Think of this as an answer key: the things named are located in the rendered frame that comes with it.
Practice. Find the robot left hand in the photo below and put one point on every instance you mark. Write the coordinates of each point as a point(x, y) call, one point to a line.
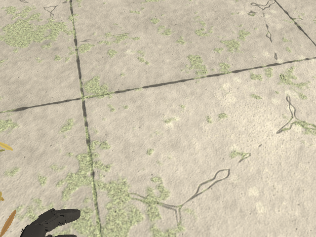
point(50, 220)

